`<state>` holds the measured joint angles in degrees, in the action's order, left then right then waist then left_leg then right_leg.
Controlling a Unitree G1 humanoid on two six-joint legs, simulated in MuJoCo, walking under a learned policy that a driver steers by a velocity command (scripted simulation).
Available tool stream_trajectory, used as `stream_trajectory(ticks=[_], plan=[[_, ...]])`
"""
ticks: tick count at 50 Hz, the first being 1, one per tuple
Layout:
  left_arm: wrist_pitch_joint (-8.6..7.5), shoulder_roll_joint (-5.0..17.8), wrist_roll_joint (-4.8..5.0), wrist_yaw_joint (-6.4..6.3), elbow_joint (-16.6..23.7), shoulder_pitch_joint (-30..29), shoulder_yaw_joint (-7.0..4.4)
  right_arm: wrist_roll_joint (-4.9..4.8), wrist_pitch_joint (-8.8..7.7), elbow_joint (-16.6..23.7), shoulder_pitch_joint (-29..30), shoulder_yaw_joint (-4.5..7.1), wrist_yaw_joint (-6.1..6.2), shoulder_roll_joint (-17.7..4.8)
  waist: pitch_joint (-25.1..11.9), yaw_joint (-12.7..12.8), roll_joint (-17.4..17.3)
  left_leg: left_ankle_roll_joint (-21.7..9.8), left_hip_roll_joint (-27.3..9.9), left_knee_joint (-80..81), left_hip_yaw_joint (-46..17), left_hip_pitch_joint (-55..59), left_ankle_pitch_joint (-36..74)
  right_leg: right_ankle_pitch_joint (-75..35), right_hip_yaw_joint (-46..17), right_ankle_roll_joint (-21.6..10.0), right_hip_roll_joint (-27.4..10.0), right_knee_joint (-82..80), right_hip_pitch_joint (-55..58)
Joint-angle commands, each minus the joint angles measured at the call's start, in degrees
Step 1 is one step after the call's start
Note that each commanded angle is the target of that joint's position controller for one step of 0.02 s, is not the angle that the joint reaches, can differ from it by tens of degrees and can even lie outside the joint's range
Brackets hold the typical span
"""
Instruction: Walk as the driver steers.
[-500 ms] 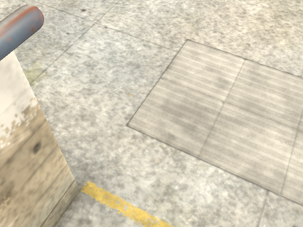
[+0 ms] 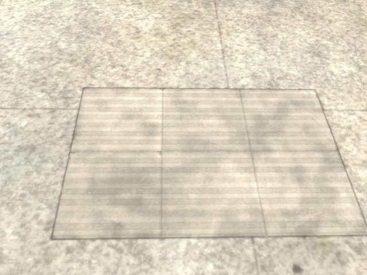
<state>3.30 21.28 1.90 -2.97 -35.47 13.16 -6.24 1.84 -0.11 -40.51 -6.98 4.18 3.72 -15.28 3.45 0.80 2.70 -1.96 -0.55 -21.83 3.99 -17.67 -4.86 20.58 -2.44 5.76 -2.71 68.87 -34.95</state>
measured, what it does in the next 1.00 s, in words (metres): steps on the spot: right foot, then left foot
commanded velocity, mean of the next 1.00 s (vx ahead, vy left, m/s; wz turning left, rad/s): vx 0.01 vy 0.00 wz -0.15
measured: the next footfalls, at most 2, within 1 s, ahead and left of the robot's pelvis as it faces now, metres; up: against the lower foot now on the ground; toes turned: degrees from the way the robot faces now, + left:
right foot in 0.24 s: +0.04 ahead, -0.17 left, +0.00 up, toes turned -18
left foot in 0.84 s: +0.09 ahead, +0.06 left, +0.00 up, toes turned -9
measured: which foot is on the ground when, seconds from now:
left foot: down 0.00-0.24, up 0.26-0.82, down 0.84-1.00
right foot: up 0.00-0.22, down 0.24-0.86, up 0.88-1.00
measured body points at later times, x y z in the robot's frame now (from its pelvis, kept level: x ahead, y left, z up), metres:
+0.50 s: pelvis +0.03 -0.07 +0.00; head +0.05 -0.12 +0.45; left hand +0.30 +0.11 -0.06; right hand +0.05 -0.41 -0.11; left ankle +0.11 +0.06 -0.67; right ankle +0.00 -0.15 -0.74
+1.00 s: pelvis +0.06 -0.04 +0.00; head +0.11 +0.00 +0.45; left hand +0.30 +0.23 -0.09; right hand +0.16 -0.34 -0.08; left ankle +0.05 +0.06 -0.74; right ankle +0.03 -0.18 -0.65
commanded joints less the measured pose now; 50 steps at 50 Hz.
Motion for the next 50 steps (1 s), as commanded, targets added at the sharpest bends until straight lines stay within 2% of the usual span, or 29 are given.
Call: stream_trajectory(ticks=[1,4,8,10,11,12,13,14,15,16,17,18,19,21,25,28,30,32,33,36,39,41,42,43,44,45,47,48,50], plan=[[0.22,1.87,-0.42,0.55,4.74,1.49,-0.47,-0.07,-0.98,2.89,1.92,2.81,0.88,-8.45,-8.30,0.29,-10.76,-11.53,-15.48,8.06,-8.96,8.53,1.56,-3.64,0.15,0.91,-3.19,-3.43,-2.39],[0.03,0.87,0.28,2.21,6.31,-1.94,0.28,-0.89,-0.01,2.39,2.85,3.62,0.46,-10.87,-7.97,-0.26,-9.73,-11.56,-17.50,8.37,-5.53,7.56,3.78,-4.36,1.43,-0.59,-4.56,-11.19,3.00],[1.13,1.90,0.50,4.00,7.14,-2.11,-0.35,-1.80,0.09,2.56,3.45,4.77,-1.18,-12.87,-8.01,0.05,-10.48,-9.44,-18.90,7.03,-0.75,8.10,-0.96,-3.79,4.93,-3.30,-3.88,-20.67,10.78],[2.33,1.43,0.29,4.55,8.04,-1.66,-0.82,-2.91,-0.02,2.30,2.75,5.07,-2.38,-12.88,-7.76,0.85,-9.76,-7.60,-20.07,2.59,1.31,8.82,0.44,-3.92,6.65,-5.28,-2.68,-28.64,15.31],[2.69,2.00,0.41,4.38,7.33,-0.38,-1.50,-3.49,-0.23,1.50,1.87,4.56,-2.84,-11.07,-9.06,1.55,-9.47,-5.13,-17.93,-1.39,3.21,8.50,-0.65,-5.06,8.42,-6.88,0.09,-34.08,19.01],[2.74,4.09,0.04,3.90,6.57,2.86,-2.67,-3.93,-0.17,0.40,-0.33,4.29,-3.31,-9.09,-8.60,2.54,-5.28,-1.67,-14.43,-9.38,6.48,4.97,-4.61,-9.96,5.18,-9.35,1.09,-40.57,24.89],[2.13,12.10,0.70,2.87,6.70,5.47,-4.79,-2.08,0.00,1.18,-2.08,3.64,-3.80,-6.59,-5.93,1.36,13.28,4.32,-6.58,-27.44,11.47,-12.68,-25.03,-35.75,-13.60,-15.39,-9.98,-46.10,35.49],[-0.11,16.92,-1.54,2.89,9.11,3.12,-5.08,-0.02,-0.67,6.02,2.87,3.04,-3.20,-6.05,-9.58,0.16,19.01,7.04,0.36,-40.65,0.80,-26.12,-34.30,-38.06,-31.51,-25.44,-17.97,-47.41,35.24],[-2.12,13.85,-3.43,3.76,9.13,2.78,-4.53,-1.10,-1.01,6.98,9.08,3.67,-2.37,-8.24,-11.02,2.97,10.65,5.31,0.42,-47.79,-6.64,-26.57,-31.17,-35.38,-28.04,-26.42,-16.68,-48.56,33.36],[-3.30,12.04,-2.90,3.78,8.57,0.51,-3.63,-1.54,-1.23,7.02,9.54,4.06,-1.90,-8.92,-8.48,0.66,7.84,4.23,-0.26,-47.67,-8.38,-27.77,-25.97,-34.00,-24.27,-23.37,-14.21,-48.53,31.90],[-3.21,9.49,-1.21,3.39,8.59,-2.00,-3.08,-1.58,-1.18,5.53,6.94,4.34,-1.29,-9.12,-8.10,-1.27,4.53,3.96,-1.33,-45.52,-9.08,-26.92,-21.65,-32.80,-20.88,-20.95,-11.94,-47.36,31.21],[-2.74,8.07,-0.50,3.09,8.95,-3.56,-2.68,-1.26,-0.90,4.96,5.63,4.41,-0.84,-9.14,-8.13,-2.41,5.05,4.45,-1.01,-44.24,-8.99,-24.91,-18.24,-33.96,-19.01,-19.89,-10.55,-46.18,29.47],[-2.64,6.47,-0.87,2.78,9.17,-5.35,-2.00,-0.69,-0.50,3.11,3.01,4.39,-0.81,-9.61,-10.38,-3.08,4.30,4.98,-0.43,-45.40,-7.95,-21.46,-15.71,-37.10,-15.99,-19.86,-10.28,-45.15,28.61],[-2.81,4.13,-1.65,3.22,8.70,-5.23,-0.88,-1.61,-0.23,1.02,-0.38,3.95,-1.60,-8.66,-13.06,-2.97,3.92,6.04,0.17,-43.35,-6.09,-16.46,-13.57,-39.67,-12.45,-19.72,-9.14,-44.39,28.89],[-3.27,-1.38,-3.33,3.34,5.63,-4.23,1.77,-2.43,0.24,0.51,1.78,1.07,-3.11,-4.13,-12.20,-1.15,5.09,6.19,-2.09,-26.86,-5.79,-7.31,-9.87,-34.75,-8.22,-18.20,-8.28,-44.79,28.83],[-3.58,1.92,-4.35,3.57,4.63,-4.81,1.07,-3.18,0.41,1.32,2.51,1.07,-3.83,-6.52,-7.43,-0.52,6.10,5.28,-0.87,-20.83,-5.31,-0.98,-11.18,-30.24,-8.51,-19.00,-9.88,-46.50,23.89],[-3.20,4.87,-3.33,2.84,4.60,-5.70,-0.03,-3.43,0.53,2.40,2.83,1.59,-3.59,-9.35,-3.67,-0.66,6.25,4.53,-0.60,-22.12,-4.82,-5.51,-16.74,-31.57,-11.02,-20.03,-12.61,-45.78,25.36],[-2.70,4.33,-2.77,1.52,4.98,-5.27,-0.16,-3.89,0.46,2.29,1.06,1.18,-3.53,-8.84,-4.35,-0.03,4.95,4.00,-1.79,-25.33,-5.62,-8.84,-20.22,-35.90,-12.89,-21.32,-15.34,-44.45,29.80],[-2.79,4.11,-3.20,1.17,5.17,-5.28,-0.08,-3.81,0.69,2.54,1.33,1.15,-3.48,-9.08,-4.46,0.64,3.81,3.72,-1.89,-26.89,-5.67,-10.89,-20.98,-38.38,-13.66,-21.49,-16.28,-44.02,31.39],[-2.58,4.12,-2.94,0.88,5.15,-5.92,-0.58,-4.18,1.38,2.92,-0.13,0.44,-4.20,-7.07,-6.28,0.22,1.59,3.27,-2.86,-29.00,-5.23,-12.32,-23.77,-43.30,-12.20,-21.53,-17.77,-42.76,34.34],[-1.70,3.71,-2.10,1.41,5.23,-8.73,-0.91,-4.52,1.64,3.65,-2.38,0.44,-5.51,-6.86,-8.26,-0.91,3.32,2.97,-1.40,-22.35,-1.72,-7.12,-20.01,-43.71,-5.54,-18.92,-15.01,-40.54,33.95],[-1.70,3.75,-1.01,1.96,5.26,-11.81,-1.17,-4.26,1.76,3.33,-6.60,0.95,-5.57,-6.88,-9.23,-3.93,4.10,1.57,0.83,-11.93,1.20,0.90,-9.44,-41.53,0.25,-15.01,-11.88,-35.77,30.24],[-1.71,2.58,-0.24,1.48,4.94,-9.94,-1.37,-3.91,1.39,3.66,-7.56,1.96,-4.96,-8.83,-8.72,-3.76,-0.21,-1.19,-0.30,-6.43,-4.43,5.97,5.76,-34.20,4.63,-10.27,-7.80,-28.29,25.80],[-1.97,0.84,-2.33,1.00,7.45,-11.29,-1.04,-3.22,0.78,5.17,-9.36,4.30,-4.07,-17.56,-8.85,-2.90,-16.57,-8.74,-12.46,-4.96,-27.13,16.08,35.27,-11.32,9.25,-3.52,-0.04,-11.24,8.86],[-2.05,-0.44,-3.65,1.02,9.26,-17.06,-0.13,-1.89,0.09,5.97,-11.51,4.04,-4.67,-18.08,-11.10,-6.14,-19.97,-18.90,-19.97,-2.19,-37.79,21.30,49.36,20.18,2.25,-1.25,7.79,0.16,-3.07],[-2.44,0.65,-2.86,1.29,8.41,-15.64,-0.30,-1.62,-0.73,5.90,-11.64,3.64,-5.00,-16.84,-12.53,-5.97,-12.22,-19.81,-19.76,-2.07,-34.91,22.72,45.15,20.37,-2.78,-1.09,5.92,4.66,-5.29],[-2.78,0.03,-1.95,0.77,7.65,-15.45,0.00,-3.56,-0.14,5.10,-8.26,3.96,-3.53,-15.20,-7.97,-3.69,-5.18,-14.23,-14.43,-2.41,-29.26,21.63,35.33,11.68,-2.86,-1.35,4.58,1.67,-9.09],[-2.51,1.21,-2.09,0.39,6.72,-14.48,-0.32,-4.45,0.69,6.04,-5.63,3.35,-2.49,-13.75,-7.70,-2.74,-5.61,-12.31,-13.09,-2.07,-27.63,20.25,31.73,7.46,-3.40,-0.72,3.70,-0.97,-8.02],[-2.61,0.44,-2.34,0.58,6.13,-12.65,-0.42,-4.25,1.31,7.11,-4.47,3.20,-1.55,-12.88,-8.00,-1.71,-6.94,-11.22,-10.47,-1.06,-26.90,16.59,29.67,2.60,-2.97,0.36,4.92,-3.10,-4.41]])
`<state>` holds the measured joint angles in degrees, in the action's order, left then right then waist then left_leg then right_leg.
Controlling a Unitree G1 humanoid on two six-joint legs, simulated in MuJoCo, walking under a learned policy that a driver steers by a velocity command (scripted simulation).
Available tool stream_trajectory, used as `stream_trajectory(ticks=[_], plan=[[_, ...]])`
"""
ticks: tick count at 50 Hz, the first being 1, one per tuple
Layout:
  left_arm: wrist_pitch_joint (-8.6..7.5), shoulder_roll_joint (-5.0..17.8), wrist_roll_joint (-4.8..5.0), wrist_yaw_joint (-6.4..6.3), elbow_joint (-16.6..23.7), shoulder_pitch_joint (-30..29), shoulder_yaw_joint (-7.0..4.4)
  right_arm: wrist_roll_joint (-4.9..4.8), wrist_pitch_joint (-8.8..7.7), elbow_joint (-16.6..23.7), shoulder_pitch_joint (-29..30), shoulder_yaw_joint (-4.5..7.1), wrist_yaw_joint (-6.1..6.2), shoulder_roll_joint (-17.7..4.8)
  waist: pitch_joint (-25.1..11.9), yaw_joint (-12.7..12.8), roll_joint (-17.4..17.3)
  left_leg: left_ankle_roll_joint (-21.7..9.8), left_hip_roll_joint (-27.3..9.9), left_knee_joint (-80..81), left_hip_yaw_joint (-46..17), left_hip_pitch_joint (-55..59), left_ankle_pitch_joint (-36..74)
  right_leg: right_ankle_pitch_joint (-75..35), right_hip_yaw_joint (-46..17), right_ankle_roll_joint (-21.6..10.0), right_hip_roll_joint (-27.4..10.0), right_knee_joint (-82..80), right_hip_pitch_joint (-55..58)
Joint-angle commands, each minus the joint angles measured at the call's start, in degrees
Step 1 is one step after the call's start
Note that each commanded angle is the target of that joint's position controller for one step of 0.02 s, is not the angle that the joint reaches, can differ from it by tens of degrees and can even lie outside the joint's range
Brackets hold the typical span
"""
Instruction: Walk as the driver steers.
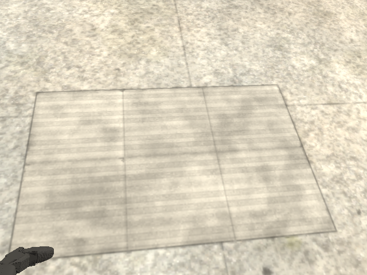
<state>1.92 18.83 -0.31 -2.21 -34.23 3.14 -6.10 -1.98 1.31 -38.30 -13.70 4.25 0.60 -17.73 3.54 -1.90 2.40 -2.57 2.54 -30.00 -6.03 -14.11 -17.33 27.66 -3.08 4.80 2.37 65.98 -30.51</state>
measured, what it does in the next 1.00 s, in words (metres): walks ahead: right foot, then left foot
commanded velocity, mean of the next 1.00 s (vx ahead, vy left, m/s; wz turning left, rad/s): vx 0.74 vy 0.00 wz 0.18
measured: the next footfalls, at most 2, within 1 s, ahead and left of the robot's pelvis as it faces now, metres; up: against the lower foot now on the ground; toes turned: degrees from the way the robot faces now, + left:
right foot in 0.30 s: +0.18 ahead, -0.13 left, +0.00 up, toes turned +25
left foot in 0.70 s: +0.35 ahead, +0.24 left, +0.00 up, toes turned +20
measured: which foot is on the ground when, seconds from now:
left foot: down 0.00-0.30, up 0.32-0.68, down 0.70-1.00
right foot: up 0.00-0.28, down 0.30-0.70, up 0.72-1.00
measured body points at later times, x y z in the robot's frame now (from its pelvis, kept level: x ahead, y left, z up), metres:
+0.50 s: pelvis +0.16 +0.00 +0.00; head +0.18 -0.02 +0.45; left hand +0.07 +0.29 -0.09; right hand +0.45 -0.16 -0.08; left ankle +0.11 +0.12 -0.66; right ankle +0.14 -0.14 -0.74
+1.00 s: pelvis +0.49 +0.16 -0.01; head +0.51 +0.16 +0.44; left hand +0.63 +0.46 -0.10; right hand +0.52 -0.13 -0.14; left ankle +0.31 +0.23 -0.74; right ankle +0.66 +0.08 -0.67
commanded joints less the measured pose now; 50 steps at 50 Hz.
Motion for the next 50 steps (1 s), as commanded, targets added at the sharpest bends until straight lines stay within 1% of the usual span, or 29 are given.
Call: stream_trajectory(ticks=[1,2,4,5,8,9,12,13,14,15,16,17,18,19,21,25,27,29,31,32,34,35,36,37,38,39,42,47,50], plan=[[-1.22,2.52,-0.32,0.03,4.41,-1.84,-0.64,0.15,0.34,5.33,3.02,2.86,1.47,-9.29,-9.08,1.11,-6.29,-11.03,-13.34,7.26,-17.07,13.34,42.23,-5.94,-2.38,1.79,0.23,-1.70,-8.22],[-1.53,2.14,-0.01,0.48,4.13,-1.04,-0.57,0.02,0.45,4.56,1.54,2.95,1.54,-9.19,-11.00,1.23,-5.88,-10.97,-11.67,9.11,-16.88,13.45,30.44,-8.11,-2.23,1.86,0.14,-5.59,-7.03],[-2.97,1.10,0.49,1.57,4.65,-3.23,-0.14,-1.24,0.43,3.46,-0.99,3.09,1.89,-9.00,-8.89,-0.61,-8.06,-10.96,-9.73,15.25,-19.87,11.79,-6.45,-12.06,-2.27,1.29,0.29,-13.10,-7.31],[-3.86,1.60,0.72,2.07,5.03,-4.18,-0.23,-0.57,0.22,3.47,-0.52,3.04,1.91,-9.95,-6.29,-0.74,-11.56,-11.30,-10.14,17.17,-22.13,9.27,-13.74,-13.34,-2.47,0.89,0.55,-16.56,-7.27],[-6.63,3.24,1.07,3.15,5.51,-6.88,-0.90,-0.26,-0.83,4.12,-0.29,3.44,1.96,-10.47,-3.37,-1.47,-14.49,-11.02,-9.85,16.06,-23.56,4.89,-13.29,-13.03,-2.80,1.12,1.20,-26.98,-2.20],[-7.38,2.60,1.92,3.14,5.60,-6.93,-0.95,-0.36,-1.06,3.99,-0.51,3.38,1.60,-9.99,-2.97,-1.68,-14.62,-10.94,-9.23,15.13,-24.43,3.03,-13.94,-12.88,-2.97,0.99,1.46,-29.33,0.35],[-8.94,3.19,3.17,3.54,3.13,-2.99,-1.36,-0.66,-1.70,5.51,2.38,2.15,1.49,-8.32,-2.13,1.01,-15.70,-8.45,-7.75,14.19,-27.87,-4.21,-14.55,-16.06,-3.83,0.45,1.23,-34.32,14.22],[-6.07,2.91,-1.46,3.33,0.74,0.67,0.12,5.02,-0.55,4.86,3.87,3.50,-1.50,-13.09,-1.74,2.12,-16.46,-7.84,-3.21,11.52,-24.93,-7.46,-16.33,-10.95,0.01,-0.59,2.45,-36.96,17.24],[-5.43,3.90,-1.75,2.42,0.98,3.25,-0.58,4.06,-0.39,5.94,3.79,3.52,-2.57,-11.49,-1.88,4.44,-12.71,-6.36,-1.50,7.04,-23.86,-12.12,-17.77,-10.52,0.81,-1.15,2.44,-39.89,23.64],[-5.50,6.57,-1.66,1.29,0.06,9.04,-1.24,3.44,-1.32,7.22,4.84,2.76,-2.96,-8.00,-2.94,8.00,-6.36,-4.33,0.68,-1.42,-21.13,-20.64,-19.50,-7.17,-4.08,-2.33,-2.97,-40.87,33.75],[-5.68,13.54,-3.60,0.83,-0.24,17.27,-2.53,2.23,-2.16,10.02,6.33,1.23,-2.95,-1.90,-8.78,11.47,8.95,-1.99,7.24,-20.83,-9.88,-29.49,-20.80,13.48,-23.77,-6.05,-19.03,-50.22,44.19],[-5.68,15.94,-3.56,1.59,-1.67,16.51,-3.23,1.81,-2.04,12.32,7.56,0.86,-2.26,-2.21,-8.47,8.65,14.28,-1.46,4.52,-32.43,-5.42,-37.35,-13.51,25.73,-45.46,-9.16,-27.50,-58.02,40.39],[-5.73,11.29,-2.81,2.35,-1.24,13.19,-2.00,3.25,-1.89,10.79,9.04,1.10,-1.90,-4.84,-3.32,6.77,6.24,-1.77,-0.47,-36.81,-4.76,-38.29,-7.72,22.76,-40.43,-10.41,-26.84,-56.67,35.30],[-5.74,7.99,-2.06,2.52,-1.75,12.94,-1.01,4.39,-2.04,9.45,9.01,1.63,-2.76,-6.43,-2.61,6.23,2.65,-1.78,-1.76,-37.08,-3.33,-36.51,-4.08,17.00,-31.01,-10.23,-23.06,-54.83,32.09],[-6.06,4.78,-1.60,1.84,-3.18,13.52,0.58,4.37,-1.97,7.28,7.38,1.76,-4.74,-6.57,-1.91,5.03,4.83,-0.77,-2.76,-36.70,-1.97,-31.86,0.95,9.08,-18.97,-9.17,-17.08,-56.41,28.61],[-7.73,5.07,-0.72,2.94,-7.33,19.42,1.09,4.70,-1.90,6.60,9.66,0.13,-5.52,-4.36,1.75,5.14,5.94,0.59,0.12,-30.47,-4.15,-33.38,5.86,1.40,-13.91,-12.28,-14.77,-59.49,27.68],[-7.78,5.32,0.25,3.62,-8.70,20.61,1.26,4.82,-2.28,7.18,13.82,-0.02,-5.53,-5.68,2.54,4.73,5.41,1.39,-3.16,-22.46,2.37,-31.85,8.53,-4.37,-12.10,-14.00,-14.20,-61.05,27.61],[-7.92,4.15,0.11,3.79,-10.02,22.24,1.98,4.49,-2.98,8.82,19.65,-1.59,-5.99,-3.47,2.98,6.58,5.60,1.64,-3.63,-13.38,7.00,-22.64,9.02,-12.62,-10.05,-14.29,-12.79,-62.36,22.89],[-7.69,9.17,-0.41,3.56,-12.06,25.07,0.65,4.70,-4.00,9.13,19.62,-2.08,-5.67,-2.14,2.90,6.40,5.08,0.93,-2.03,-6.33,8.64,-15.11,5.66,-24.63,-8.93,-15.07,-14.65,-61.11,22.62],[-7.39,9.12,-0.45,3.62,-12.89,25.15,0.66,4.52,-4.09,8.41,17.38,-1.61,-4.96,-3.01,1.29,5.28,6.11,0.63,-0.05,-4.89,10.18,-8.47,2.03,-35.61,-7.99,-15.64,-14.30,-57.49,21.85],[-7.36,9.85,0.38,2.95,-13.32,23.27,0.59,4.56,-4.72,3.15,0.23,0.50,-2.53,-6.92,-8.51,-4.21,2.95,-0.47,2.15,-0.48,9.19,16.46,2.93,-58.64,-4.00,-13.16,-10.79,-36.05,15.78],[-7.99,8.31,0.78,2.99,-11.62,20.29,1.21,6.03,-4.99,1.65,-9.57,1.84,-1.31,-12.27,-14.83,-10.45,-0.78,-2.88,-9.35,2.48,-2.70,30.92,-6.59,-45.36,-2.42,-11.13,-7.23,-18.56,4.29],[-8.19,-1.53,1.41,3.01,-8.63,21.97,3.21,7.16,-5.70,1.54,-13.61,2.63,-0.57,-16.27,-22.68,-8.50,-15.65,-4.54,-26.87,9.30,-26.66,39.48,-29.50,-1.86,-0.15,-10.02,-1.71,-1.10,-9.71],[-6.87,4.07,1.00,2.47,-7.96,17.90,1.84,6.45,-5.58,1.93,-12.20,1.88,-0.25,-14.23,-20.72,-8.84,-12.39,-4.82,-28.11,15.90,-35.70,31.63,-34.26,-3.73,-2.69,-11.48,-1.22,6.18,-11.98],[-6.37,5.54,0.42,2.99,-7.46,16.05,1.15,5.78,-5.43,1.26,-6.14,0.73,0.41,-10.04,-12.12,-4.84,-8.99,-4.22,-25.52,15.52,-27.57,24.62,-27.77,-8.35,-3.09,-11.96,-3.65,6.70,-13.78],[-6.07,3.70,0.09,3.85,-8.12,16.93,1.54,4.99,-5.35,0.73,-3.82,-0.13,0.58,-7.10,-8.34,-2.73,-8.70,-4.21,-23.39,16.81,-20.15,20.27,-19.58,-11.20,-2.17,-11.37,-5.94,4.67,-13.28],[-4.00,-0.11,-0.37,5.33,-10.09,17.94,2.13,4.52,-5.92,-1.08,-2.96,-1.00,-0.05,-3.63,-2.29,1.00,-10.29,-2.92,-18.72,19.79,-5.59,12.58,-5.64,-12.70,-0.37,-9.60,-8.45,3.65,-11.44],[-2.59,-1.37,-1.11,7.24,-4.08,4.21,2.95,3.47,-8.37,-5.12,-3.64,-1.41,-0.33,-1.14,4.90,2.84,-9.58,-2.11,-15.09,25.29,11.73,8.58,10.45,-24.03,2.32,-9.64,-9.31,-4.08,-17.34],[-2.50,-0.98,-1.13,8.74,-2.13,-0.07,3.89,3.48,-9.46,-6.40,-2.84,-0.96,0.49,-3.40,6.47,3.75,-5.33,-1.74,-14.31,29.15,19.46,5.45,22.72,-30.03,8.77,-11.96,-7.53,-15.94,-7.67]])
